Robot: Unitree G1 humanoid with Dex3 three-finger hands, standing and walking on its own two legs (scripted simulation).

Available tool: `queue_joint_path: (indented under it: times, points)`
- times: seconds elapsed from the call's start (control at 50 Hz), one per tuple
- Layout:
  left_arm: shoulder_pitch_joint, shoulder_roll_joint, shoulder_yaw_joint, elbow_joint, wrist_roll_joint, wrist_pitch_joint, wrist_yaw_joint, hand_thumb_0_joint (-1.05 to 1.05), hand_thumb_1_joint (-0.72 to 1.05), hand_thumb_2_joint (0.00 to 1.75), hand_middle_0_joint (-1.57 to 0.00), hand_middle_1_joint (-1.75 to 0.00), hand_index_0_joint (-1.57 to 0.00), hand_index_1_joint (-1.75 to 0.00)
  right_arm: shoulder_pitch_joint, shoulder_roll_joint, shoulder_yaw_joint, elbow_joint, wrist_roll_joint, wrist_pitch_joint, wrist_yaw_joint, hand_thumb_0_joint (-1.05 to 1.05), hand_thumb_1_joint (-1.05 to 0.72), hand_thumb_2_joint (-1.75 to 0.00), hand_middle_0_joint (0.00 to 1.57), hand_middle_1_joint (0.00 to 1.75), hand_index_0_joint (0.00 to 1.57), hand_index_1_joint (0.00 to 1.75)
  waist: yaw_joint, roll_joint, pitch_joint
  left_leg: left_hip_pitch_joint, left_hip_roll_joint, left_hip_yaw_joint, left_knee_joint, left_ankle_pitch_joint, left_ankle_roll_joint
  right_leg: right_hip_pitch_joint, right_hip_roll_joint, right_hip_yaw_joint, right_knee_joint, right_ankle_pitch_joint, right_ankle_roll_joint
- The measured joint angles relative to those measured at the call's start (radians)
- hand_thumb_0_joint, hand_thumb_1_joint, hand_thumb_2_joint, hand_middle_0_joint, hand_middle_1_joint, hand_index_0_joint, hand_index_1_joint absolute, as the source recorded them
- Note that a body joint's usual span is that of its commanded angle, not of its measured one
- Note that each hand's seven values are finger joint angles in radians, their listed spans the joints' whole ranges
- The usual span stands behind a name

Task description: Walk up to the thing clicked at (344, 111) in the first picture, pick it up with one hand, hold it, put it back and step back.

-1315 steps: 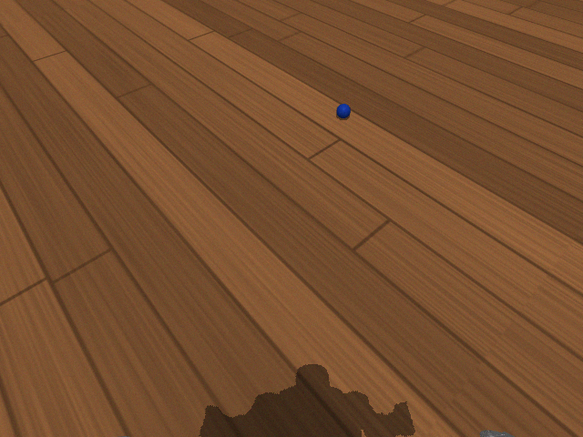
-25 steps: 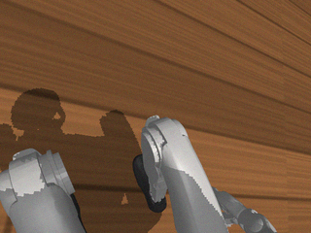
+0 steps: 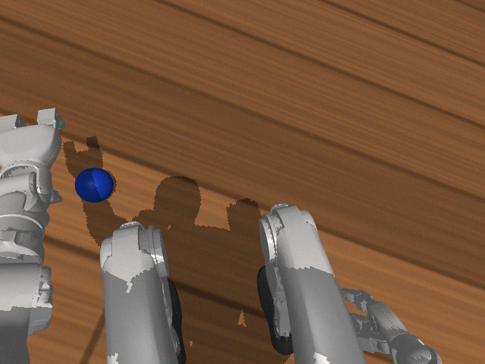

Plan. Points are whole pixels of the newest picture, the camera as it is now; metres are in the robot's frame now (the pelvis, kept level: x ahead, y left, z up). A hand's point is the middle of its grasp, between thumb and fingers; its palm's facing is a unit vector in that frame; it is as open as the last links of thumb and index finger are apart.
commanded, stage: withdraw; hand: left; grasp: from above
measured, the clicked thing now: (94, 185) +0.45 +0.30 -0.31
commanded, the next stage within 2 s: home in 0.42 s
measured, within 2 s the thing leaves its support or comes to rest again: neither
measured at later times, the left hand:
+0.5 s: hand (65, 174) +0.44 +0.31 -0.18, palm faces -0.39 -0.04 -0.92, open 13.9 cm
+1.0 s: hand (37, 196) +0.36 +0.27 -0.01, palm faces -0.31 -0.47 -0.83, open 9.1 cm
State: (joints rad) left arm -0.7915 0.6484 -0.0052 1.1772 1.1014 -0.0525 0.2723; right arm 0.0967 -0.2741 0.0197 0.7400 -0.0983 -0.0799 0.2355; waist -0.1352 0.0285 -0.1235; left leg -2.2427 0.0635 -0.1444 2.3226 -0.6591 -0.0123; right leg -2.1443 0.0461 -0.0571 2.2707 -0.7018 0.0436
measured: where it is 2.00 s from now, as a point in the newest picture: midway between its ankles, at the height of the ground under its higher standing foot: (226, 333)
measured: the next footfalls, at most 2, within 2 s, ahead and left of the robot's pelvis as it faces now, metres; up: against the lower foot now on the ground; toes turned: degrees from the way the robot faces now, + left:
none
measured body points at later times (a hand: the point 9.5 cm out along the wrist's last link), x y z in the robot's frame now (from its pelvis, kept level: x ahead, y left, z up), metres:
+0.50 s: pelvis -0.01 +0.00 -0.03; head +0.21 +0.08 +0.35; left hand +0.46 +0.31 -0.13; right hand +0.04 -0.28 -0.12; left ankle +0.09 +0.14 -0.32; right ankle +0.10 -0.13 -0.32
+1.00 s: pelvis +0.00 +0.00 +0.10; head +0.17 +0.04 +0.52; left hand +0.37 +0.29 +0.03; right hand +0.15 -0.26 -0.02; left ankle +0.08 +0.14 -0.32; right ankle +0.10 -0.13 -0.32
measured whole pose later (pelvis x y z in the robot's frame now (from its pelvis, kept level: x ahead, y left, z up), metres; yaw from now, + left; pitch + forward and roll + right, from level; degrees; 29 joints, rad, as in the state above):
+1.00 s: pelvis +0.00 +0.00 +0.10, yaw +3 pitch +33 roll -6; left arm -0.42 0.46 0.01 0.69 0.72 0.02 0.13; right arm 0.14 -0.26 -0.03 0.67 -0.01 0.00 0.08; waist -0.07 0.04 -0.20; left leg -1.95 0.06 -0.10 1.99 -0.63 -0.01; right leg -1.86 0.02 -0.04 1.95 -0.67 0.03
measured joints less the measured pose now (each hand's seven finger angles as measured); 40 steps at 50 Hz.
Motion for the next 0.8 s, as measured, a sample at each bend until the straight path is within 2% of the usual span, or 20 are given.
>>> queue_joint_path:
  times: [0.1,0.18,0.3,0.42,0.48,0.56,0.62,0.72,0.8]
  points:
    - [-0.045,0.013,-0.027,0.034,0.000,-0.059,-0.083,0.00,-0.50,1.01,-0.10,-1.00,-0.09,-1.01,0.000,-0.009,0.011,-0.037,0.012,0.021,-0.056,0.00,-0.91,-0.90,0.20,0.30,0.20,0.30,0.002,-0.012,0.010,0.048,-0.005,0.014,-0.063,0.030,-0.001,0.040,-0.009,0.006,-0.048,0.024,-0.010]
    - [-0.082,0.036,-0.027,0.080,0.028,-0.116,-0.082,0.00,-0.50,1.01,-0.10,-1.01,-0.09,-1.02,0.007,-0.022,0.025,-0.043,0.007,0.031,-0.095,0.00,-0.91,-0.90,0.20,0.30,0.20,0.30,-0.011,-0.033,0.027,0.052,-0.011,0.011,-0.076,0.048,-0.004,0.043,-0.013,0.002,-0.059,0.039,-0.016]
    - [-0.122,0.070,-0.007,0.182,0.102,-0.180,-0.006,0.00,-0.50,1.02,-0.10,-1.01,-0.09,-1.02,0.024,-0.042,0.049,-0.027,-0.014,0.040,-0.124,0.00,-0.91,-0.90,0.20,0.30,0.20,0.30,-0.046,-0.056,0.054,0.006,-0.017,-0.004,-0.040,0.063,-0.010,0.006,-0.013,-0.008,-0.030,0.051,-0.015]
    - [-0.139,0.108,0.065,0.250,0.176,-0.213,0.102,0.00,-0.50,1.01,-0.10,-1.00,-0.10,-1.01,0.044,-0.038,0.063,0.000,-0.048,0.036,-0.133,0.00,-0.91,-0.90,0.20,0.30,0.20,0.30,-0.082,-0.065,0.092,-0.062,-0.028,-0.018,0.029,0.069,-0.008,-0.047,-0.013,-0.014,0.030,0.050,-0.008]
    - [-0.127,0.113,0.093,0.223,0.187,-0.198,0.139,0.00,-0.50,1.00,-0.10,-1.00,-0.10,-1.00,0.059,-0.021,0.057,0.014,-0.059,0.030,-0.129,0.00,-0.91,-0.90,0.20,0.30,0.20,0.30,-0.090,-0.062,0.103,-0.090,-0.033,-0.018,0.052,0.070,-0.006,-0.069,-0.015,-0.012,0.053,0.046,-0.006]
    - [-0.092,0.081,0.102,0.144,0.158,-0.150,0.159,0.00,-0.48,0.99,-0.12,-0.98,-0.12,-0.98,0.079,0.010,0.036,0.030,-0.056,0.028,-0.117,0.01,-0.91,-0.90,0.20,0.30,0.20,0.30,-0.083,-0.047,0.086,-0.105,-0.034,-0.007,0.053,0.063,-0.003,-0.086,-0.017,-0.002,0.060,0.036,-0.003]
    - [-0.079,0.046,0.084,0.112,0.117,-0.108,0.147,0.00,-0.44,0.97,-0.15,-0.94,-0.15,-0.94,0.084,0.030,0.022,0.039,-0.043,0.029,-0.109,0.01,-0.90,-0.90,0.20,0.30,0.20,0.30,-0.069,-0.028,0.058,-0.094,-0.030,0.003,0.030,0.054,-0.001,-0.079,-0.018,0.005,0.041,0.028,0.000]
    - [-0.039,-0.017,0.062,0.055,0.033,-0.057,0.085,0.00,-0.31,0.94,-0.20,-0.83,-0.19,-0.83,0.081,0.041,0.011,0.032,-0.011,0.032,-0.103,0.01,-0.90,-0.90,0.20,0.30,0.20,0.30,-0.041,0.006,0.016,-0.030,-0.019,0.016,-0.035,0.033,0.002,-0.026,-0.018,0.011,-0.023,0.016,0.001]
    - [0.045,-0.075,0.051,-0.070,-0.066,-0.023,0.020,0.00,-0.12,0.91,-0.21,-0.69,-0.20,-0.70,0.081,0.038,-0.008,0.008,0.025,0.045,-0.107,0.01,-0.90,-0.90,0.20,0.30,0.20,0.30,-0.010,0.023,-0.019,0.048,-0.012,0.025,-0.107,0.023,0.002,0.046,-0.018,0.013,-0.094,0.012,-0.003]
